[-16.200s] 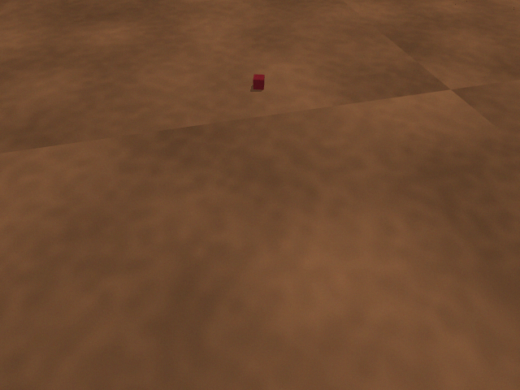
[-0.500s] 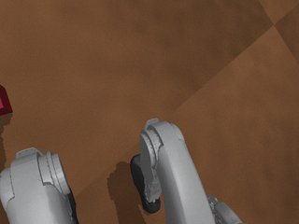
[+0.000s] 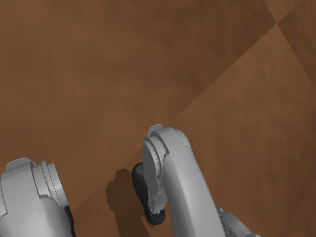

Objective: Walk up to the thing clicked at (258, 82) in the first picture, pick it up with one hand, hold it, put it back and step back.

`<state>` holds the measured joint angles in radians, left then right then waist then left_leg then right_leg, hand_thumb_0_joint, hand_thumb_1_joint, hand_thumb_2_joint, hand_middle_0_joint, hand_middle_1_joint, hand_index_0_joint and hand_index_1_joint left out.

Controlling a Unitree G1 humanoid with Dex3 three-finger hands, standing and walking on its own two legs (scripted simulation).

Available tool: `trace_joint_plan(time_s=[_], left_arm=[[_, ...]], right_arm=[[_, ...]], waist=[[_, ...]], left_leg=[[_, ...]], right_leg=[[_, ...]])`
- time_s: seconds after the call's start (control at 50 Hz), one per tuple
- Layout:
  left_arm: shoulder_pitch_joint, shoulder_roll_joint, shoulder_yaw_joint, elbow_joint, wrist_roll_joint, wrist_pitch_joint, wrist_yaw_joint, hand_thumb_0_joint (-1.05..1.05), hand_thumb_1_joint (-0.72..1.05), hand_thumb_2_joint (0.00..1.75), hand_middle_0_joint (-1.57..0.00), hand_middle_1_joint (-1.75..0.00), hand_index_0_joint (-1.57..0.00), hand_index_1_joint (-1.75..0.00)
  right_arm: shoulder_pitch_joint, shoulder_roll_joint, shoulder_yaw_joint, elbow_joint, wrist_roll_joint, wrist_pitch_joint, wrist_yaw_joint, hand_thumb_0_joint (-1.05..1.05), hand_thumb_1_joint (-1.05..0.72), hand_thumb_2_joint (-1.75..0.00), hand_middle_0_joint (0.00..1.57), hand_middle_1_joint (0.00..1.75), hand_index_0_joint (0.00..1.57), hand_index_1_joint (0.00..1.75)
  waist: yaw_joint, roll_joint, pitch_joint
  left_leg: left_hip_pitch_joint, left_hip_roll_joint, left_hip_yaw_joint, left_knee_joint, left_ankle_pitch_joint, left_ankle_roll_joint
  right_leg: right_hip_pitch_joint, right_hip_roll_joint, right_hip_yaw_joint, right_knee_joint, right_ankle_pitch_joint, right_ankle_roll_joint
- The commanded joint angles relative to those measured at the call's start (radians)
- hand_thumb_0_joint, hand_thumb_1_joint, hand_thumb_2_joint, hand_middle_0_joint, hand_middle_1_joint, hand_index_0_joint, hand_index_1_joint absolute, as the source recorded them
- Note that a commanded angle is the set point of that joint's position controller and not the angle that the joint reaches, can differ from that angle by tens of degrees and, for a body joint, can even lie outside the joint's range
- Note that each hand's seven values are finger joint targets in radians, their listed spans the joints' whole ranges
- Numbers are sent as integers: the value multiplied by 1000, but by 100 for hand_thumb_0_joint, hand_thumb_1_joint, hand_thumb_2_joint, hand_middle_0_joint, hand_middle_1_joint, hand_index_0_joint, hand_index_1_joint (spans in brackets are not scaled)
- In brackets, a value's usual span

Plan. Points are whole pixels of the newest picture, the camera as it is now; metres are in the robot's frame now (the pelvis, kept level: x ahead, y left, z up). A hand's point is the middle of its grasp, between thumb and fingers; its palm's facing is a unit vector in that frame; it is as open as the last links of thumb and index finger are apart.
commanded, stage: rest palm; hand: left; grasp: from above
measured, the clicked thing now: out of the picture +0.44 +0.33 -0.26
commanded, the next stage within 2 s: close in 0.34 s
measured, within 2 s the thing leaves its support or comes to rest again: neither
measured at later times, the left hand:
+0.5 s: hand out of the picture +0.43 +0.32 -0.24, palm faces -0.43 -0.17 -0.89, open 14.2 cm
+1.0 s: hand out of the picture +0.43 +0.32 -0.24, palm faces -0.43 -0.17 -0.89, open 12.3 cm
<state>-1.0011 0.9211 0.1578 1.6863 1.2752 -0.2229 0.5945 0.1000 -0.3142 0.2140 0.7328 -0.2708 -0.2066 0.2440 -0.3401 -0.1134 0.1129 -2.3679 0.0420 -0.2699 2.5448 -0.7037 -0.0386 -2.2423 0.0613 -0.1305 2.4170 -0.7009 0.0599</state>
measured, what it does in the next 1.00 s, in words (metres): stands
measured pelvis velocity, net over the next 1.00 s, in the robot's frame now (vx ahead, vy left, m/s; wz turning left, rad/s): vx -0.01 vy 0.00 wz -0.02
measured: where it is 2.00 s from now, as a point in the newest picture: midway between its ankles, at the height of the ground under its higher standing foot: (112, 221)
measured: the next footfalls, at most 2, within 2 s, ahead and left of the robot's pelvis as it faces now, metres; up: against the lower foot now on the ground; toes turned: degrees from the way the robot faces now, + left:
none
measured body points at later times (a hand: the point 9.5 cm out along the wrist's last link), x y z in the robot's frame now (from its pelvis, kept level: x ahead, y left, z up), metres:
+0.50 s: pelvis +0.00 +0.00 +0.00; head +0.27 +0.12 +0.34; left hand +0.45 +0.33 -0.19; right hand +0.04 -0.25 -0.07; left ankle +0.06 +0.14 -0.27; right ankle +0.10 -0.12 -0.26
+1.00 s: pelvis -0.01 +0.00 +0.00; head +0.26 +0.12 +0.34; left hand +0.45 +0.33 -0.19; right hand +0.04 -0.25 -0.06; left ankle +0.06 +0.14 -0.27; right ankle +0.10 -0.12 -0.26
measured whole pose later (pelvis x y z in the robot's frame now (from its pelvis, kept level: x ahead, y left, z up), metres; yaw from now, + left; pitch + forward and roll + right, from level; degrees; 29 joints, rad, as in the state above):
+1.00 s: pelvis -0.01 +0.00 +0.00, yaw -1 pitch +27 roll -13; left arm -1.02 0.97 0.14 1.75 1.25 -0.21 0.63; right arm 0.09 -0.34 0.27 0.72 -0.28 -0.26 0.27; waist -0.36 -0.13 0.15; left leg -2.35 0.04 -0.29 2.55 -0.69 -0.03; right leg -2.22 0.07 -0.15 2.40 -0.68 0.07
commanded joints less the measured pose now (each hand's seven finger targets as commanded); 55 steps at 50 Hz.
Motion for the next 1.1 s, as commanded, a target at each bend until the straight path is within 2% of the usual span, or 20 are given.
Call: trace_joint_plan(time_s=[0.0,0.02,0.08,0.14,0.16,0.18,0.2,0.22,0.26,0.38,0.42,0.48,0.52,0.62,0.68,0.7,0.76,0.78,0.88,1.08], left_arm=[[-255,239,12,-94,-1,13,53,0,-56,102,-9,-92,-6,-95],[-254,242,20,-112,-6,11,60,0,-57,103,-9,-93,-6,-96],[-255,209,-1,-67,-4,24,60,0,-57,102,-7,-94,-5,-97],[-264,225,-4,-74,-14,21,63,0,-58,102,-7,-94,-5,-97],[-255,252,19,-60,-16,21,67,0,-58,103,-8,-95,-5,-98],[-253,228,-2,-52,-6,26,60,0,-57,103,-7,-95,-5,-97],[-251,251,19,-52,-10,25,64,0,-57,102,-7,-95,-5,-97],[-283,192,-31,-65,-15,20,57,0,-56,101,-8,-94,-5,-97],[-269,246,-1,-42,-19,16,61,0,-57,102,-8,-95,-5,-97],[-242,275,18,-31,-22,0,78,0,-53,100,-10,-94,-8,-96],[-246,254,-9,-21,-19,1,76,0,-53,102,-10,-94,-8,-97],[-262,253,-23,-35,-26,1,80,0,-41,92,-17,-91,-16,-92],[-257,291,5,-53,-21,-1,85,0,-37,89,-19,-89,-19,-89],[-256,272,-4,-26,-26,11,84,0,-28,81,-27,-82,-26,-82],[-249,302,19,-70,-29,17,86,0,-26,80,-30,-78,-29,-79],[-237,273,-6,-21,-28,22,77,0,-23,79,-31,-78,-31,-79],[-229,247,-11,-22,-33,25,69,0,-20,75,-33,-76,-33,-76],[-235,276,12,-41,-38,21,74,0,-18,74,-34,-76,-34,-76],[-224,247,-20,-21,-35,18,62,0,-13,71,-39,-73,-39,-73],[-228,268,-15,-20,-33,15,62,0,4,67,-52,-65,-52,-65]], right_arm=[[207,-316,-92,21,-1,-24,6,0,-89,-90,20,30,20,30],[194,-316,-93,17,-1,-26,4,0,-89,-90,20,30,20,30],[192,-318,-89,12,-6,-33,15,0,-89,-90,20,30,20,30],[171,-317,-80,11,-2,-37,15,0,-90,-90,20,30,20,30],[179,-322,-81,18,-3,-35,14,0,-90,-90,20,30,20,30],[184,-322,-78,8,-6,-37,18,0,-89,-90,20,30,20,30],[189,-326,-76,18,-6,-36,17,0,-89,-90,20,30,20,30],[174,-317,-73,-1,-7,-43,20,0,-89,-90,20,30,20,30],[184,-333,-69,14,-4,-49,22,0,-90,-90,20,30,20,30],[178,-335,-54,7,-8,-52,21,0,-89,-90,20,30,20,30],[161,-330,-52,6,-9,-54,19,0,-89,-90,20,30,20,30],[158,-337,-47,2,-8,-56,16,0,-89,-90,20,30,20,30],[175,-338,-42,10,-9,-55,18,0,-89,-90,20,30,20,30],[173,-340,-36,6,-16,-62,25,0,-89,-90,20,30,20,30],[177,-346,-45,3,-15,-59,22,0,-89,-90,20,30,20,30],[168,-340,-42,1,-11,-62,23,0,-89,-90,20,30,20,30],[185,-340,-50,6,-13,-62,26,0,-89,-90,20,30,20,30],[188,-344,-48,7,-13,-61,25,0,-89,-90,20,30,20,30],[180,-346,-50,3,-6,-56,19,0,-89,-90,20,30,20,30],[170,-346,-44,-17,-3,-55,15,0,-89,-90,20,30,20,30]], waist=[[-31,486,-623],[-19,500,-650],[-43,494,-620],[-31,508,-631],[-33,491,-623],[-47,477,-615],[-39,476,-620],[-57,499,-607],[-57,475,-595],[-42,462,-608],[-48,458,-595],[-55,465,-599],[-48,471,-611],[-63,476,-575],[-39,497,-623],[-57,467,-587],[-60,477,-577],[-50,468,-592],[-56,470,-574],[-54,447,-568]], left_leg=[[528,11,146,-232,204,45],[537,12,143,-242,210,42],[536,13,138,-238,212,41],[521,14,138,-244,204,43],[509,17,136,-240,203,45],[514,14,136,-231,213,46],[514,16,133,-235,212,45],[513,13,136,-233,208,45],[517,15,129,-231,199,45],[496,17,127,-238,185,47],[488,19,128,-226,172,47],[485,19,124,-223,178,48],[500,22,120,-224,204,46],[487,21,121,-224,186,46],[510,23,122,-232,203,44],[485,23,123,-222,186,47],[487,21,121,-234,189,46],[490,23,114,-240,187,45],[481,21,119,-242,183,46],[486,20,114,-249,165,45]], right_leg=[[311,31,-127,-219,278,-75],[324,34,-129,-223,279,-76],[306,31,-139,-214,284,-74],[326,34,-131,-225,280,-76],[331,34,-133,-226,280,-74],[326,35,-134,-220,292,-72],[327,35,-138,-218,288,-72],[321,34,-132,-220,288,-72],[318,32,-142,-217,276,-71],[354,39,-140,-232,265,-70],[338,41,-137,-227,255,-69],[346,40,-139,-230,266,-68],[357,42,-142,-224,286,-67],[348,41,-147,-228,277,-66],[372,45,-143,-236,287,-69],[352,43,-142,-228,276,-67],[349,44,-145,-230,276,-69],[352,45,-152,-236,270,-69],[350,45,-143,-240,270,-70],[334,42,-148,-238,248,-70]])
